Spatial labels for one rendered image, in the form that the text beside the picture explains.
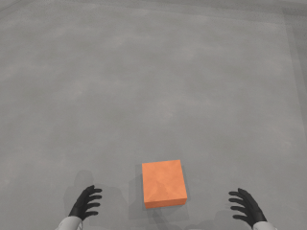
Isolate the robot left forearm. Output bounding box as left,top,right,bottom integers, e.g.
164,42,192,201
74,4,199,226
56,216,83,230

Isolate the left robot hand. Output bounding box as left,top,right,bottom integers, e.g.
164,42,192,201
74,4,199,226
68,185,102,221

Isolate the carton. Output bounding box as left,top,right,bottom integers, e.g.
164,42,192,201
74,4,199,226
142,160,187,209

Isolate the right robot hand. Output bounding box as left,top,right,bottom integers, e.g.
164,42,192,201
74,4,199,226
229,188,268,230

